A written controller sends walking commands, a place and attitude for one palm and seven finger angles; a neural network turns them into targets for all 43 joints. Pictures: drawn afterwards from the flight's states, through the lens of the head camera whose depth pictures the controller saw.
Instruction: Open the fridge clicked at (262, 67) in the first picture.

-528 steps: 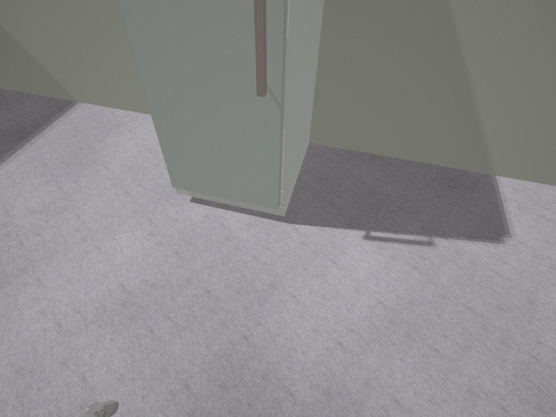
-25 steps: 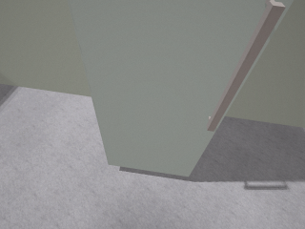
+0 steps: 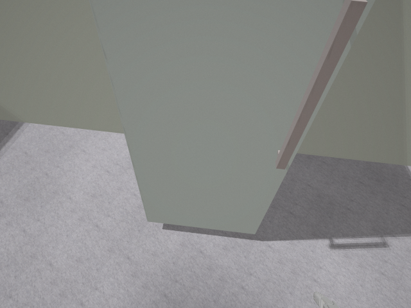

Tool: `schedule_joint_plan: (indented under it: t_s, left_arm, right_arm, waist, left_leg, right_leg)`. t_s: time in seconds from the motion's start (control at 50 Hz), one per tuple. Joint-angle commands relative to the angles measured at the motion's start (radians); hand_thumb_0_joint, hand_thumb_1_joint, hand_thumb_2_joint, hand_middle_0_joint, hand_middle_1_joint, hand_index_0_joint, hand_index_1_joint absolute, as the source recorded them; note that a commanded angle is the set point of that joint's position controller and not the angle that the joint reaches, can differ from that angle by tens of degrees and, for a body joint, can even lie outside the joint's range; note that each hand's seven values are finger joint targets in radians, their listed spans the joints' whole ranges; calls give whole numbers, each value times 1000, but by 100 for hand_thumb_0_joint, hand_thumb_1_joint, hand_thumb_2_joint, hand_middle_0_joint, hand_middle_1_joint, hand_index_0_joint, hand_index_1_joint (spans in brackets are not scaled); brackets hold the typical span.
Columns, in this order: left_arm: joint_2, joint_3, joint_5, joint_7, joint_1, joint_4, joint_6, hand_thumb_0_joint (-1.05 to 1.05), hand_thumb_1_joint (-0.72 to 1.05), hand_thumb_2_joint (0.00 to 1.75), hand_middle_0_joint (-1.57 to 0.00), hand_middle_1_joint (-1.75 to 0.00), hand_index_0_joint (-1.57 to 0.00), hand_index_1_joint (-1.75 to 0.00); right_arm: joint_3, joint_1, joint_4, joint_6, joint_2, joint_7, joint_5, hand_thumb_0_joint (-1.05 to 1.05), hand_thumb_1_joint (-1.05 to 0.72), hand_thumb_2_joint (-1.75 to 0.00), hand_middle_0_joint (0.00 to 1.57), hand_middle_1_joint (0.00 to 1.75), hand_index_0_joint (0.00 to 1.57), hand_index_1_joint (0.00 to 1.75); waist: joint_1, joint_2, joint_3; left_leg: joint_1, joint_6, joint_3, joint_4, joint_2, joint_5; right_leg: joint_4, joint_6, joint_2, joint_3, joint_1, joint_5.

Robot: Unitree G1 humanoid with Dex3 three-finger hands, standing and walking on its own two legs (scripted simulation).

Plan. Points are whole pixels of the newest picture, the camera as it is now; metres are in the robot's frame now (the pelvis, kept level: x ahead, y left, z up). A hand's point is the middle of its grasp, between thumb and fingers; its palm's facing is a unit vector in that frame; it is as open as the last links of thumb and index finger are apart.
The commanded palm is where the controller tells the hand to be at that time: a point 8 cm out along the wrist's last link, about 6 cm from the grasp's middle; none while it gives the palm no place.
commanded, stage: raise the hand to about handle height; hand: right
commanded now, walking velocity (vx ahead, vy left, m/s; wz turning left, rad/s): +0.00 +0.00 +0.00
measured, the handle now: (305, 100) +0.53 -0.21 +0.13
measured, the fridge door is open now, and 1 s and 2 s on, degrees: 0 0 0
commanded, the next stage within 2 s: move the hooked fingers beside the handle in 2.00 s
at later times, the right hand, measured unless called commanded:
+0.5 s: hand (347, 303) +0.15 -0.24 +0.00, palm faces +0.18 +0.98 -0.04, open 9.7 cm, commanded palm +0.14 -0.29 +0.00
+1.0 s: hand (358, 256) +0.22 -0.27 +0.02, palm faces +0.06 +1.00 -0.08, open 12.6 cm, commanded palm +0.19 -0.33 +0.05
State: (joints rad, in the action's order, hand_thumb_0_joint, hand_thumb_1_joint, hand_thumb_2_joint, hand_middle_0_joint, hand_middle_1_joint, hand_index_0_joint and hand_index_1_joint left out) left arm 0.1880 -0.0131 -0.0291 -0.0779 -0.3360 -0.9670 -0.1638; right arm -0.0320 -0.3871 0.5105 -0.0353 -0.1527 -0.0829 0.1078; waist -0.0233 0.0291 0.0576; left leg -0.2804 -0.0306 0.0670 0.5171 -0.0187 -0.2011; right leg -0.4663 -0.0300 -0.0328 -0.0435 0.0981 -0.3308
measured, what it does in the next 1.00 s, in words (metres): stands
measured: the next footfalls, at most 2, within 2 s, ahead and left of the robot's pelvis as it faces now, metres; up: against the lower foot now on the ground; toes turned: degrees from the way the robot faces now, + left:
none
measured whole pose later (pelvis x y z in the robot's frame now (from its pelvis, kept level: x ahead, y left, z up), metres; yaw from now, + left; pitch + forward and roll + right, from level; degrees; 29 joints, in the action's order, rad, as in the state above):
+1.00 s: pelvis +0.00 -0.04 -0.04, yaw -3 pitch +9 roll +2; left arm 0.28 -0.02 -0.04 -0.08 -0.27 -0.56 -0.25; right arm -0.24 -0.30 -0.05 -0.23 -0.29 0.29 0.28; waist -0.01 0.02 -0.08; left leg -0.65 0.03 0.09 0.85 -0.07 -0.35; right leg -0.94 0.03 0.00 0.01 0.55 -0.55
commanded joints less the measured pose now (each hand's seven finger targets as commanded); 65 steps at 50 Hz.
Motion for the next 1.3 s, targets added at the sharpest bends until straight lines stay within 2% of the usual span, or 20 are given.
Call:
schedule_joint_plan:
  t_s: [0.0,0.08,0.1,0.12,0.14,0.18,0.26,0.32,0.4,0.44,0.48,0.56,0.62,0.72,0.78,0.84,0.9,1.02,1.14,1.28]
  left_arm:
    - [179,60,-19,-22,151,294,-179,0,90,90,-20,-30,-20,-30]
    - [168,90,15,30,177,405,-200,0,90,90,-20,-30,-20,-30]
    - [176,100,21,51,193,437,-196,0,90,90,-20,-30,-20,-30]
    - [192,113,21,79,197,474,-180,0,90,90,-20,-30,-20,-30]
    - [201,109,21,95,222,522,-171,0,90,90,-20,-30,-20,-30]
    - [203,110,5,92,250,581,-147,0,90,90,-20,-30,-20,-30]
    - [193,97,-4,63,232,684,-109,0,90,90,-20,-30,-20,-30]
    - [174,82,22,41,155,668,-121,0,90,90,-20,-30,-20,-30]
    - [180,59,26,30,109,603,-138,0,90,90,-20,-30,-20,-30]
    - [199,49,23,25,110,584,-142,0,90,90,-20,-30,-20,-30]
    - [212,45,10,16,113,578,-137,0,90,90,-20,-30,-20,-30]
    - [205,43,-22,5,158,633,-99,0,90,90,-20,-30,-20,-30]
    - [170,32,-15,2,199,655,-89,0,90,90,-20,-30,-20,-30]
    - [152,33,10,20,136,613,-113,0,90,90,-20,-30,-20,-30]
    - [173,37,11,32,90,581,-128,0,90,90,-20,-30,-20,-30]
    - [204,44,-2,20,73,558,-139,0,90,90,-20,-30,-20,-30]
    - [218,46,-15,-4,86,560,-150,0,90,90,-20,-30,-20,-30]
    - [195,29,-13,-18,106,571,-141,0,90,90,-20,-30,-20,-30]
    - [209,26,-20,-13,97,550,-128,0,90,90,-20,-30,-20,-30]
    - [218,18,-23,-39,124,558,-116,0,90,90,-20,-30,-20,-30]
  right_arm:
    - [-70,197,-524,-177,-105,-14,76,0,-76,-84,21,39,21,39]
    - [-112,-151,-260,-421,-6,150,126,0,-67,-80,22,45,22,45]
    - [-134,-197,-284,-498,-9,211,151,0,-64,-79,22,47,22,47]
    - [-191,-270,-265,-555,-52,283,171,0,-62,-78,22,48,22,48]
    - [-172,-256,-305,-599,-57,350,181,0,-60,-77,22,50,22,50]
    - [-217,-242,-313,-561,-111,390,177,0,-55,-75,22,53,22,53]
    - [-208,-8,-597,-470,-147,351,189,0,-46,-71,23,58,23,58]
    - [-201,242,-919,-560,-188,248,154,0,-39,-68,24,63,24,63]
    - [-67,187,-983,-635,-130,232,109,0,-29,-64,24,69,24,69]
    - [-39,206,-916,-596,-140,284,105,0,-25,-62,25,72,25,72]
    - [-70,182,-793,-500,-178,325,99,0,-20,-60,25,75,25,75]
    - [-189,34,-669,-223,-219,381,145,0,-11,-56,26,81,26,81]
    - [-303,-8,-746,-130,-230,336,214,0,-4,-53,26,86,26,86]
    - [-327,43,-902,-268,-239,221,202,0,8,-48,27,93,27,93]
    - [-239,71,-874,-336,-199,243,156,0,15,-45,27,98,27,98]
    - [-206,160,-808,-325,-208,316,161,0,22,-42,28,102,28,102]
    - [-281,187,-769,-278,-292,373,182,0,29,-39,29,107,29,107]
    - [-448,240,-790,-235,-403,378,254,0,43,-33,29,115,29,115]
    - [-399,298,-612,-176,-340,426,265,0,50,-30,30,120,30,120]
    - [-472,511,-556,-106,-466,498,258,0,50,-30,30,120,30,120]
  waist:
    - [59,-120,-62]
    - [-19,-376,-21]
    - [-34,-360,-66]
    - [-59,-240,-97]
    - [-48,-176,-127]
    - [-60,-146,-175]
    - [-24,-48,-225]
    - [34,56,-326]
    - [77,141,-364]
    - [107,120,-318]
    - [100,59,-286]
    - [-4,-12,-336]
    - [-62,-55,-385]
    - [-37,-13,-337]
    - [15,79,-317]
    - [57,41,-288]
    - [40,32,-325]
    - [-25,91,-376]
    - [10,29,-283]
    - [8,-26,-310]
  left_leg:
    - [-31,34,-31,-71,-25,-168]
    - [-186,39,-68,45,-31,-407]
    - [-177,33,-82,87,-30,-393]
    - [-157,7,-84,141,-27,-323]
    - [-165,-1,-76,181,-34,-270]
    - [-174,1,-103,213,-44,-255]
    - [-262,11,-123,228,-37,-411]
    - [-322,7,-80,334,-9,-312]
    - [-385,-6,-18,400,13,-137]
    - [-411,-1,-3,401,15,-143]
    - [-387,4,8,382,16,-188]
    - [-233,7,29,332,12,-167]
    - [-126,6,48,328,12,-72]
    - [-148,0,46,335,19,49]
    - [-230,5,45,336,17,26]
    - [-247,9,37,300,17,-20]
    - [-181,10,26,264,8,-34]
    - [-26,-1,25,248,11,164]
    - [-19,10,19,192,13,222]
    - [57,15,-9,124,6,144]
  right_leg:
    - [16,46,32,35,238,39]
    - [-192,27,59,21,525,-69]
    - [-240,20,66,14,564,-69]
    - [-277,10,73,6,551,-43]
    - [-313,12,87,-6,569,-47]
    - [-349,27,100,-28,657,-70]
    - [-367,43,90,-14,692,-149]
    - [-403,48,58,39,619,-110]
    - [-427,42,37,79,529,15]
    - [-428,40,27,102,547,1]
    - [-393,37,28,122,602,-70]
    - [-295,18,41,114,611,-37]
    - [-269,3,42,108,572,97]
    - [-283,-16,26,98,513,263]
    - [-302,-21,15,97,467,298]
    - [-301,-11,15,103,464,207]
    - [-277,6,26,99,463,142]
    - [-243,0,30,90,380,353]
    - [-216,12,28,65,371,334]
    - [-170,39,37,61,356,223]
